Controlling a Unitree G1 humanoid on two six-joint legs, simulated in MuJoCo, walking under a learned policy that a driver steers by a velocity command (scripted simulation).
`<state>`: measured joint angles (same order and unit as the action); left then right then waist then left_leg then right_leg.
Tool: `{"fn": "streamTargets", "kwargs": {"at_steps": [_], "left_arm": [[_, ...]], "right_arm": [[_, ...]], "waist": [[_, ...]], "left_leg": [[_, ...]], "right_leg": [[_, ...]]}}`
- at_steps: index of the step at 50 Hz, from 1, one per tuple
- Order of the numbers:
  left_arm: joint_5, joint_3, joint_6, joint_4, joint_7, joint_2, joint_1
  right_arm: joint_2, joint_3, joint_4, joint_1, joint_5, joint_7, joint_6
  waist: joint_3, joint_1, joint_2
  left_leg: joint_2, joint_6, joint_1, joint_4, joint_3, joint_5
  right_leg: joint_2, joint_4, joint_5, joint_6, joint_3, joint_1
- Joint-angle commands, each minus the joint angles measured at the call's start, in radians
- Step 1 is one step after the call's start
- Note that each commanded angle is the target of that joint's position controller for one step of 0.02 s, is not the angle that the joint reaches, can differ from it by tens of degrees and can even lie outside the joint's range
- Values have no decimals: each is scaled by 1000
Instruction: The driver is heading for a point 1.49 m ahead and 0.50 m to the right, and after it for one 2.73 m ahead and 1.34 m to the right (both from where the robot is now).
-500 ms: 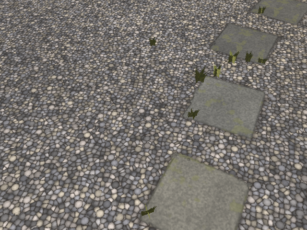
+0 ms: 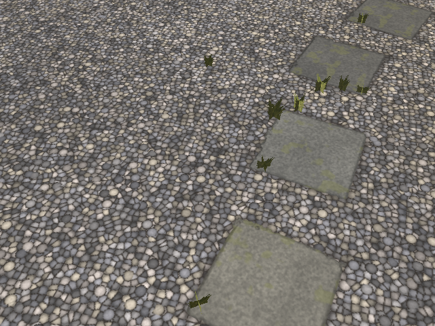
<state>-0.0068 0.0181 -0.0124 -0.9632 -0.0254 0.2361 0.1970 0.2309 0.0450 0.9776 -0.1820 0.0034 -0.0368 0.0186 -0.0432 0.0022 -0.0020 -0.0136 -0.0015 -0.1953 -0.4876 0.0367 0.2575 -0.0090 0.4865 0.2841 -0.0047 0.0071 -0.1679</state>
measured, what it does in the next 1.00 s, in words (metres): lifts its right foot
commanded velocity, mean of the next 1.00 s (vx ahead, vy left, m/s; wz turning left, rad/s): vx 0.08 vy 0.00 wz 0.00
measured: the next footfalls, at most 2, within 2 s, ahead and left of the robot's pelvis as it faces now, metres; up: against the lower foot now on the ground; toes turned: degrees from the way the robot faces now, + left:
right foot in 1.38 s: +0.41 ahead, -0.12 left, +0.00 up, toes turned -13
left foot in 1.86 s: +0.73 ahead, -0.02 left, +0.00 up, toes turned -31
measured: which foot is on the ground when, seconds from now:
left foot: down 0.00-1.00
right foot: down 0.00-0.92, up 0.94-1.00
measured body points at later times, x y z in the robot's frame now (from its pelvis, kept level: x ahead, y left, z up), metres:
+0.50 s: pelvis +0.00 -0.01 +0.00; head +0.01 -0.01 +0.45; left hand +0.03 +0.25 -0.15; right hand +0.04 -0.26 -0.15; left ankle +0.00 +0.12 -0.74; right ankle -0.01 -0.12 -0.74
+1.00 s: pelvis +0.06 +0.02 +0.00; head +0.07 +0.04 +0.45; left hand +0.08 +0.29 -0.16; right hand +0.04 -0.23 -0.14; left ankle +0.02 +0.11 -0.74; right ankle -0.01 -0.11 -0.68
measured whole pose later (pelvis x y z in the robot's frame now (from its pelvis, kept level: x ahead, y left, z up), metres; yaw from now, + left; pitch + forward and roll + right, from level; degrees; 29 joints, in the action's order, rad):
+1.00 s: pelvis +0.06 +0.02 +0.00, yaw -1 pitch +1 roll +0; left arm 0.04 0.04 -0.06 -1.03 -0.01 0.26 0.32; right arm 0.21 0.04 1.11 -0.35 -0.01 0.00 -0.11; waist 0.02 -0.02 0.04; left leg -0.02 0.05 -0.18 -0.51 -0.05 0.34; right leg 0.00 0.98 0.43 0.05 -0.03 -0.35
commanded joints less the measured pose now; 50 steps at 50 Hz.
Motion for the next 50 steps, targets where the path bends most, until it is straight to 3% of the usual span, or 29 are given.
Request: {"fn": "streamTargets", "kwargs": {"at_steps": [1, 16, 33, 35, 37, 40, 41, 43, 45, 46, 47, 48, 49, 50], "left_arm": [[1, 20, -9, 21, -4, 110, 9], [2, 10, -5, -50, -11, 99, 50], [4, 1, -4, -89, -12, 73, 102], [11, 5, 1, -102, -16, 79, 127], [21, 19, 1, -89, -21, 117, 130], [34, 48, -26, -95, -15, 183, 202], [31, 49, -33, -84, -13, 178, 184], [38, 48, -41, -50, -5, 167, 107], [48, 45, -38, -15, 2, 151, 31], [40, 33, -45, 1, 7, 109, 11], [32, 18, -63, 36, 8, 47, 3], [45, 23, -79, 50, 8, 67, -14], [64, 26, -89, 44, 16, 79, 2], [67, 27, -95, 30, 25, 78, 21]], "right_arm": [[110, 19, -14, 2, -1, -5, -9], [96, 6, 80, -10, -3, -8, -10], [76, -10, 126, -51, -3, -10, -12], [66, -11, 140, -78, -9, -13, -11], [77, -7, 123, -63, -13, -13, -20], [23, -18, 85, -20, -17, 8, -68], [30, -16, 80, -20, -22, 17, -80], [21, -16, 83, -64, -33, 28, -97], [40, 0, 148, -204, -26, 28, -103], [83, 16, 177, -316, -21, 26, -103], [206, 46, 192, -452, -28, 30, -107], [185, 32, 184, -442, -10, 37, -124], [123, 16, 156, -363, -8, 36, -138], [94, 7, 134, -309, -10, 38, -146]], "waist": [[25, 1, 4], [10, -1, 1], [-3, -1, 2], [7, -1, 19], [-71, 9, 55], [-108, 33, 184], [-118, 21, 172], [-125, -29, 158], [-97, -91, 92], [-45, -123, -32], [8, -151, -292], [-15, -133, -247], [-76, -86, -132], [-83, -62, -91]], "left_leg": [[38, 20, 34, 70, 38, -183], [32, 14, 24, 81, 21, -164], [29, 9, 4, 84, 9, -142], [-10, 18, -12, 53, -31, 106], [-27, 40, -131, -12, -47, 344], [0, 47, -246, -251, -75, 180], [27, 62, -253, -295, -56, 177], [45, 95, -172, -173, -58, 217], [-8, 88, 122, 46, -92, 53], [94, 105, 257, 117, 72, 90], [307, 216, 386, 278, 456, 236], [409, 296, 349, 334, 668, 294], [403, 280, 333, 325, 586, 279], [359, 238, 324, 325, 461, 215]], "right_leg": [[-32, -93, -143, 13, -33, -42], [-21, -104, -131, 18, -28, -45], [-15, -109, -119, 25, -28, -55], [1, -119, 155, 44, -25, -61], [-48, -162, 462, 98, -110, -121], [-278, -315, 581, 228, -433, -94], [-313, -336, 553, 248, -474, -115], [-287, -310, 466, 216, -400, -159], [-148, -173, 300, 141, -208, -289], [-70, 53, 171, 97, -98, -375], [48, 385, 161, 39, 52, -551], [36, 610, 269, 47, -43, -654], [-16, 722, 196, 72, -108, -729], [-45, 740, 96, 92, -122, -746]]}}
